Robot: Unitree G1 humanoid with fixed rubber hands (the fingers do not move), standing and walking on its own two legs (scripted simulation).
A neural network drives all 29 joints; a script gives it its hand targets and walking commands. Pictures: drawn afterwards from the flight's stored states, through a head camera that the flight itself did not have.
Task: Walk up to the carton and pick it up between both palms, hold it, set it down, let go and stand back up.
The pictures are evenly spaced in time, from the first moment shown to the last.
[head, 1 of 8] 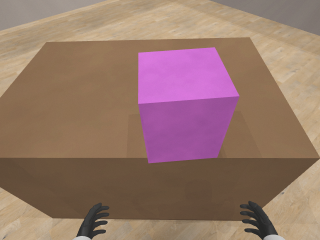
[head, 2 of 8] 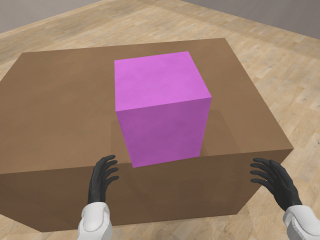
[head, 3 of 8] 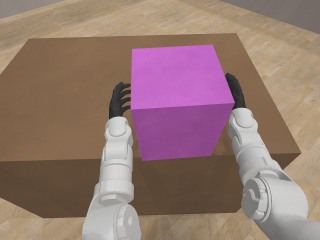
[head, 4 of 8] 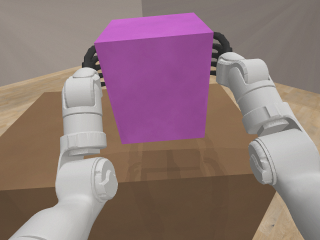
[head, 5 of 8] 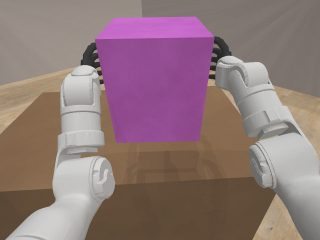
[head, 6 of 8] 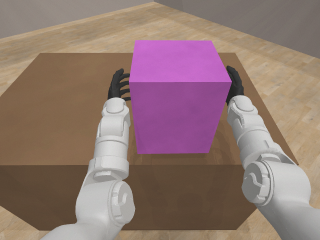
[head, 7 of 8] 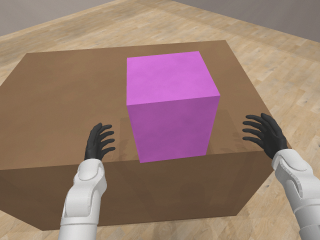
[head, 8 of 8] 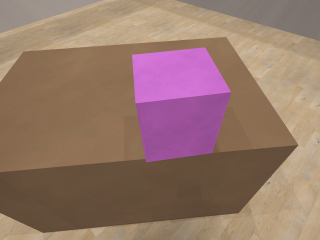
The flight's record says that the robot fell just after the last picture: no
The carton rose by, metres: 0.27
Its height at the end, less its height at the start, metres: +0.00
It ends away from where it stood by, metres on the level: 0.03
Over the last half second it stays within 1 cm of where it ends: yes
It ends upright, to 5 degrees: yes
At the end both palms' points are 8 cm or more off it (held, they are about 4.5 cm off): yes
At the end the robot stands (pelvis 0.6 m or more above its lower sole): yes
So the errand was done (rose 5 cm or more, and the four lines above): yes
